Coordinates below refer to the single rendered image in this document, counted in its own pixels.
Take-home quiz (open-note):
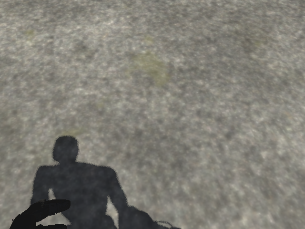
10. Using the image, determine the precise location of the left robot hand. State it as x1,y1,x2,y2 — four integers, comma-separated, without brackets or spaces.
10,198,71,229

